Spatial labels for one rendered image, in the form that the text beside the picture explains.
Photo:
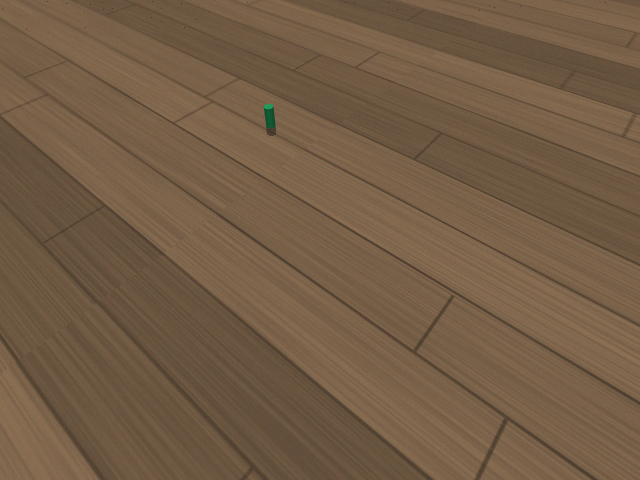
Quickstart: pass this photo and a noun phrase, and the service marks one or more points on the can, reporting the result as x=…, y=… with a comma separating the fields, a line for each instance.
x=269, y=115

